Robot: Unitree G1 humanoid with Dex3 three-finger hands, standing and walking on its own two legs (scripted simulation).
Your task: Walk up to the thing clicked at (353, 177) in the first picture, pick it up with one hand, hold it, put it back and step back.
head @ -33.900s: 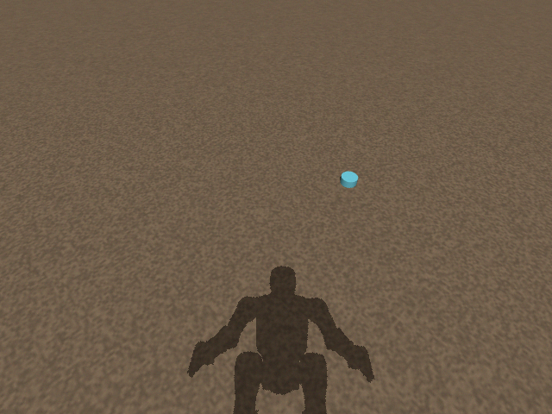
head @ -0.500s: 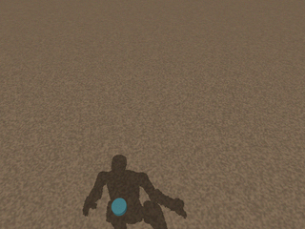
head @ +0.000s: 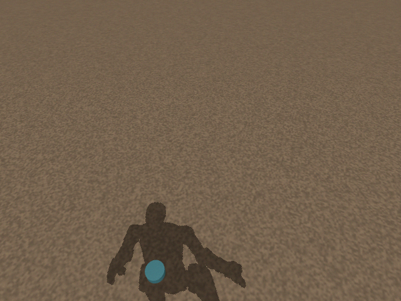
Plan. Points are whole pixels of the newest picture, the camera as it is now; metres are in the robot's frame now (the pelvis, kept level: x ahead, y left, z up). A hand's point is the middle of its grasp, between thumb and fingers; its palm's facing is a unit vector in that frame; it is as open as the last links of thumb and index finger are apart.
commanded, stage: stand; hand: left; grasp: from above
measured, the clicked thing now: (155, 271) +0.42 +0.24 -0.76
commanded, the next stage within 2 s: step back in 0.26 s
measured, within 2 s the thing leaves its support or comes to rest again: neither
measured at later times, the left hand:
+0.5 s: hand out of the picture +0.08 +0.29 -0.17, palm faces -0.02 -0.92 -0.38, open 7.4 cm
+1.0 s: hand out of the picture +0.01 +0.33 -0.18, palm faces -0.10 -0.92 -0.39, open 7.4 cm
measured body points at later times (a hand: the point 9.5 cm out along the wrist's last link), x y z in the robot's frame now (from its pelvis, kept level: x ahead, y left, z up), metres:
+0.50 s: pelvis -0.03 +0.03 -0.01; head +0.03 +0.02 +0.43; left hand +0.08 +0.34 -0.14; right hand +0.05 -0.30 -0.14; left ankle -0.04 +0.14 -0.72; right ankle -0.01 -0.12 -0.75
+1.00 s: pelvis -0.11 +0.07 -0.03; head -0.04 +0.06 +0.42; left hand +0.01 +0.38 -0.15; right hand -0.02 -0.24 -0.15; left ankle -0.05 +0.15 -0.75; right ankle -0.14 -0.06 -0.74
